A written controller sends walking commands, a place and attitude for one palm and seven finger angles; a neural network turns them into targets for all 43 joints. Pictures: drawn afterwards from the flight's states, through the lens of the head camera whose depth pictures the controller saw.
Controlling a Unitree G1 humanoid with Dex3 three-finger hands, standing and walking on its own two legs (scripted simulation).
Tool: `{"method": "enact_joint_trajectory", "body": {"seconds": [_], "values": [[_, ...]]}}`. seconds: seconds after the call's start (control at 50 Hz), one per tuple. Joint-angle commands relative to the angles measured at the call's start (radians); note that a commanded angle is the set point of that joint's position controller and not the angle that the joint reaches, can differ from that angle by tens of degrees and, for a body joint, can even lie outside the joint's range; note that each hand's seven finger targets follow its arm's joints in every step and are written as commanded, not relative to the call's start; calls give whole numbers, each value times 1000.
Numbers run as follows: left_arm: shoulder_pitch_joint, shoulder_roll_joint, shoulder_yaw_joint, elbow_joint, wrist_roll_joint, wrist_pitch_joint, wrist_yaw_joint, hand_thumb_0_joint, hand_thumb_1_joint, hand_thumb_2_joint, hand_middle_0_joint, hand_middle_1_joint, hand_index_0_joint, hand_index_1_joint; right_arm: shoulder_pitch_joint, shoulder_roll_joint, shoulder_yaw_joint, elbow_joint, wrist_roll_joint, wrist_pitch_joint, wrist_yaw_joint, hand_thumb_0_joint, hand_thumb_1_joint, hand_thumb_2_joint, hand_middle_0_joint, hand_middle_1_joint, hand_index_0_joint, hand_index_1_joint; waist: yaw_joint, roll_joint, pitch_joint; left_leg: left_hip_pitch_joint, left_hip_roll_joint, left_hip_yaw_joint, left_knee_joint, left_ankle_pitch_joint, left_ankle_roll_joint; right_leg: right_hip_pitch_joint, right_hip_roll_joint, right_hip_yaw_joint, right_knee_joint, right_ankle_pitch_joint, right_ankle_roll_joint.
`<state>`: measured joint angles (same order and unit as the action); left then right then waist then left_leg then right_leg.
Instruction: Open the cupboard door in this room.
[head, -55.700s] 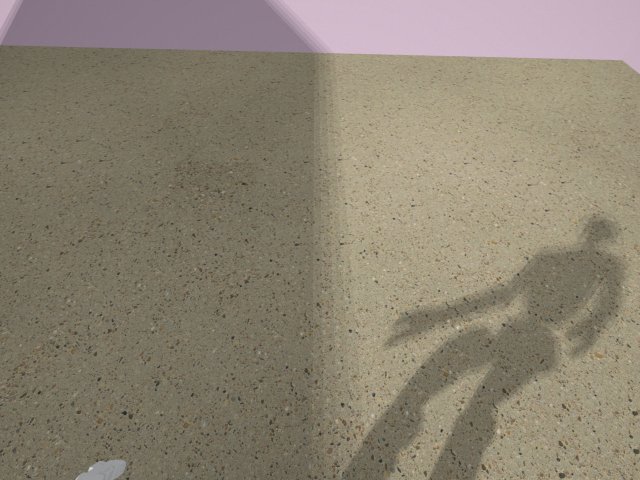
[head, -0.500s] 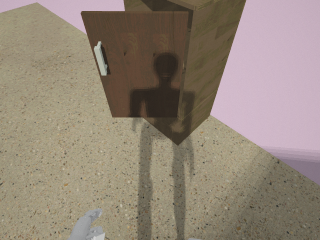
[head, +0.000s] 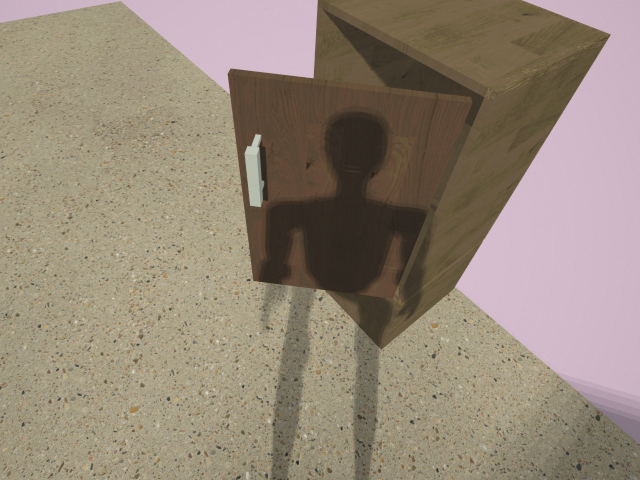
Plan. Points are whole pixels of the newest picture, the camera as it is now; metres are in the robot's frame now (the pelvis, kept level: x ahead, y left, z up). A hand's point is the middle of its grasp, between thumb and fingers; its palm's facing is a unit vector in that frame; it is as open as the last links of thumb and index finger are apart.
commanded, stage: come to a stop and stand still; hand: left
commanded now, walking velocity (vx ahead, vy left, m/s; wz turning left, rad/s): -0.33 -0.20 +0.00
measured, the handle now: (256, 171) +0.62 +0.17 -0.01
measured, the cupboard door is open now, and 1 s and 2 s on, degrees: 44 44 44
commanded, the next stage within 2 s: look again from close up in 0.92 s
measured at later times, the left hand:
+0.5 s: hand out of the picture +0.13 +0.18 -0.17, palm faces +0.03 -0.98 -0.20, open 7.4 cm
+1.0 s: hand out of the picture +0.06 +0.20 -0.15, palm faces -0.04 -0.96 -0.28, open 7.4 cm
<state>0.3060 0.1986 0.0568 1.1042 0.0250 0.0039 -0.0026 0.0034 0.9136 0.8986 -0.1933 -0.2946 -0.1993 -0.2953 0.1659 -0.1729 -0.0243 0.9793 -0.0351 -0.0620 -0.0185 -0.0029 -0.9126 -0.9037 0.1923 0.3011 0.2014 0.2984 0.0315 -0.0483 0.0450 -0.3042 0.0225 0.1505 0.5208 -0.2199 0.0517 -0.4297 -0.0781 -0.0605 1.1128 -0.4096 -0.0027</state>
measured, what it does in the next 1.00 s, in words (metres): steps on the spot: right foot, then left foot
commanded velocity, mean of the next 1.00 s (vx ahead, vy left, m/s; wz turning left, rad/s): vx -0.09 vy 0.01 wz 0.00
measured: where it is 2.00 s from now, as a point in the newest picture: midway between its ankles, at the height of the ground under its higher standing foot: outside the picture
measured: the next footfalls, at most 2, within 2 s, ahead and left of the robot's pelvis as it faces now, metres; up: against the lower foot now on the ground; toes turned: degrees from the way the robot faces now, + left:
right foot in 0.20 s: +0.07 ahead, -0.11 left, +0.00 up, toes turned -3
left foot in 0.52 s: +0.06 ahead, +0.11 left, +0.00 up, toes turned -1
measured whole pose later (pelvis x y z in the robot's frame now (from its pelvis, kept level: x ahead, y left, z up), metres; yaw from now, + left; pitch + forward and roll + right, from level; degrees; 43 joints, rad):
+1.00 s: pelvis +0.02 +0.02 +0.00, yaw -3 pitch +0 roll +1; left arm 0.27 0.16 -0.01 1.04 0.02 0.02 0.03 0.00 0.90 0.90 -0.20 -0.30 -0.20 -0.30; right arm 0.28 -0.21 0.00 0.99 -0.02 -0.01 -0.02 0.00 -0.92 -0.90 0.20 0.30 0.20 0.30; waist 0.00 0.06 0.01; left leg -0.20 -0.03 0.12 0.46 -0.26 0.05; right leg -0.27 -0.03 0.00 0.54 -0.27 0.00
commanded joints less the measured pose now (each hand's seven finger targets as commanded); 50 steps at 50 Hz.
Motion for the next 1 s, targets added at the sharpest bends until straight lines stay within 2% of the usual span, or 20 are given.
{"method": "enact_joint_trajectory", "body": {"seconds": [0.0, 0.04, 0.12, 0.16, 0.2, 0.22, 0.24, 0.28, 0.36, 0.46, 0.5, 0.52, 0.54, 0.58, 0.64, 0.66, 0.7, 0.76, 0.84, 0.98], "values": [[21, -4, -17, -64, -10, -17, 0, 0, 900, 900, -200, -300, -200, -300, 111, -111, -9, 20, 7, -6, -18, 0, -900, -900, 200, 300, 200, 300, -14, 117, -53, 75, 262, -165, -259, 454, 91, 20, -34, 34, -177, 79, 18], [35, -12, -23, -53, -14, -4, 13, 0, 900, 900, -200, -300, -200, -300, 89, -115, -10, 26, 11, 7, -24, 0, -900, -900, 200, 300, 200, 300, -7, 110, -81, 87, 253, -127, -211, 580, 86, 114, -10, 9, -315, 104, 28], [20, 42, -5, -70, -8, 17, 19, 0, 900, 900, -200, -300, -200, -300, 58, -142, -31, 42, 18, 44, -32, 0, -900, -900, 200, 300, 200, 300, -4, 169, -42, 67, 245, -152, -141, 442, 64, 193, 13, -4, -508, 172, 23], [15, 89, 5, -89, -1, 19, 22, 0, 900, 900, -200, -300, -200, -300, 66, -135, -41, 39, 23, 59, -31, 0, -900, -900, 200, 300, 200, 300, -4, 121, -18, 30, 186, -139, -85, 312, 16, 211, -13, 49, -581, 414, -2], [-18, 135, 11, -117, 5, 15, 24, 0, 900, 900, -200, -300, -200, -300, 112, -107, -50, 37, 27, 74, -23, 0, -900, -900, 200, 300, 200, 300, -28, 17, -32, 13, 87, -88, 18, 137, -32, 204, -124, 149, -595, 677, -70], [-20, 161, 16, -118, 2, 8, 28, 0, 900, 900, -200, -300, -200, -300, 132, -88, -49, 40, 29, 83, -22, 0, -900, -900, 200, 300, 200, 300, -33, -129, -102, 24, 27, -34, 127, 24, -60, 245, -200, 217, -639, 819, -120], [-9, 163, 17, -112, -5, 0, 34, 0, 900, 900, -200, -300, -200, -300, 126, -72, -46, 33, 31, 92, -19, 0, -900, -900, 200, 300, 200, 300, -18, -221, -133, -18, -26, -42, 265, -258, -76, 297, -264, 266, -693, 972, -185], [-24, 157, 24, -118, -4, 2, 50, 0, 900, 900, -200, -300, -200, -300, 79, -69, -47, 16, 35, 104, -23, 0, -900, -900, 200, 300, 200, 300, 3, -177, -130, -99, -25, -138, 477, -394, -72, 334, -298, 273, -695, 1075, -250], [-79, 166, 32, -148, 0, 4, 50, 0, 900, 900, -200, -300, -200, -300, 50, -58, -39, 12, 35, 109, -15, 0, -900, -900, 200, 300, 200, 300, -1, -113, -120, -108, -27, -143, 399, -343, -95, 364, -247, 194, -690, 993, -213], [-125, 153, 28, -143, -11, 12, 41, 0, 900, 900, -200, -300, -200, -300, 161, -57, -33, 49, 27, 92, -8, 0, -900, -900, 200, 300, 200, 300, -51, -84, -120, 150, -13, -104, -121, 25, -83, 237, -156, 139, -605, 612, -96], [-106, 61, 8, -165, -22, 26, 32, 0, 900, 900, -200, -300, -200, -300, 109, -172, -44, 8, 10, 77, -11, 0, -900, -900, 200, 300, 200, 300, -18, 272, -65, 86, 272, -391, -221, 300, 54, 113, 11, 17, -474, 71, 16], [-39, 69, -19, -129, -20, -3, 66, 0, 900, 900, -200, -300, -200, -300, 71, -198, -59, -40, 28, 65, 0, 0, -900, -900, 200, 300, 200, 300, -41, 311, -200, 200, 186, -142, -55, 603, 4, 115, 21, 2, -319, 96, -11], [-67, 101, -20, -186, -16, 18, 65, 0, 900, 900, -200, -300, -200, -300, 73, -172, -45, -94, 11, 63, -1, 0, -900, -900, 200, 300, 200, 300, -27, 539, -166, 126, 191, -285, -104, 532, 29, 53, 63, 5, -273, -117, -12], [-87, 100, -24, -189, -2, 25, 54, 0, 900, 900, -200, -300, -200, -300, 55, -119, -17, -129, 7, 65, -10, 0, -900, -900, 200, 300, 200, 300, -14, 409, -17, -9, 206, -267, -119, 408, 65, 21, 39, 24, -225, -103, -17], [-42, 63, -24, -169, -7, -2, 39, 0, 900, 900, -200, -300, -200, -300, 96, -144, -23, -153, 14, 52, -14, 0, -900, -900, 200, 300, 200, 300, -6, 56, -66, 46, 182, -257, -46, 353, 59, 133, 43, 33, -510, 99, -18], [-27, 73, -28, -167, -5, -9, 40, 0, 900, 900, -200, -300, -200, -300, 97, -129, -21, -155, 22, 48, -13, 0, -900, -900, 200, 300, 200, 300, -13, -16, -69, 47, 134, -223, -24, 228, 27, 142, 9, 118, -584, 209, -40], [-53, 116, -36, -171, -5, -13, 34, 0, 900, 900, -200, -300, -200, -300, 133, -96, -13, -140, 22, 39, -8, 0, -900, -900, 200, 300, 200, 300, -53, 86, -35, 76, 63, -203, -87, 21, -9, 75, -54, 188, -618, 235, -75], [-59, 96, -37, -163, -6, -8, 35, 0, 900, 900, -200, -300, -200, -300, 140, -115, -19, -115, 18, 42, -7, 0, -900, -900, 200, 300, 200, 300, -49, -67, -18, 68, 91, -212, -129, -19, 6, 94, -1, 150, -624, 159, -45], [-29, 91, -38, -140, -7, -7, 33, 0, 900, 900, -200, -300, -200, -300, 124, -123, -9, -80, 15, 29, -7, 0, -900, -900, 200, 300, 200, 300, -32, 59, 1, 57, 99, -215, -202, -46, 9, 129, 5, 133, -629, 166, -37], [-16, 87, -45, -98, -9, -18, 33, 0, 900, 900, -200, -300, -200, -300, 149, -105, 9, -13, 17, 26, -7, 0, -900, -900, 200, 300, 200, 300, -33, 24, -2, 89, 83, -188, -202, -12, -1, 158, -19, 144, -686, 191, -40]]}}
